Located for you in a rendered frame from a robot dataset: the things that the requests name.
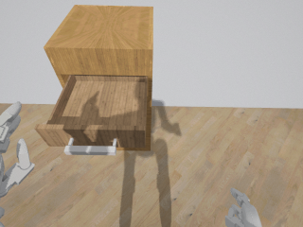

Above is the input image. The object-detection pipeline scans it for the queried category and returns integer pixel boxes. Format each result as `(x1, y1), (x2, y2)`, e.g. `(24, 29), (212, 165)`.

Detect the drawer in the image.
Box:
(34, 74), (148, 148)

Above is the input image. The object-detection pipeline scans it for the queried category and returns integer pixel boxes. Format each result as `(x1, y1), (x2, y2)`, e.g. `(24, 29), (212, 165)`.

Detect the right robot hand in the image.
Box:
(224, 187), (262, 227)

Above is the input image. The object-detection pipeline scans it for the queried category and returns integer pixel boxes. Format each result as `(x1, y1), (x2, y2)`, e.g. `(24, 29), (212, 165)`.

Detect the cabinet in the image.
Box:
(44, 5), (153, 151)

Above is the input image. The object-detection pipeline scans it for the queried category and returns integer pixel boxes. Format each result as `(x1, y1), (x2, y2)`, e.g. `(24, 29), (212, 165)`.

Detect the left robot hand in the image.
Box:
(0, 101), (35, 200)

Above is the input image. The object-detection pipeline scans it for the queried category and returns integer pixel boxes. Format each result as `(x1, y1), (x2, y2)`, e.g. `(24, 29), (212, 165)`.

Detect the handle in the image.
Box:
(64, 138), (117, 156)

